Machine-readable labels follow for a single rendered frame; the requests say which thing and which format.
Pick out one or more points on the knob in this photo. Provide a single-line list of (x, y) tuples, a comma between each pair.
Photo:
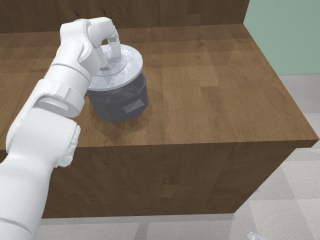
[(109, 56)]

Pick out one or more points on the robot left hand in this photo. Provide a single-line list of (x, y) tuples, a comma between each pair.
[(109, 32)]

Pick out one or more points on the robot left forearm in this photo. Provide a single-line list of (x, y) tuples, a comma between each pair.
[(70, 74)]

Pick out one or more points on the table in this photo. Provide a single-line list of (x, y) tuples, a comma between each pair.
[(219, 121)]

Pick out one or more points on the pot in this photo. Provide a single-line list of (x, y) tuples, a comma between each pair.
[(121, 104)]

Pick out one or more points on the robot left upper arm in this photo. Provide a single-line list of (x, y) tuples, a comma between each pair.
[(44, 141)]

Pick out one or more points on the lid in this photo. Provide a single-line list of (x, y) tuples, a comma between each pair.
[(121, 73)]

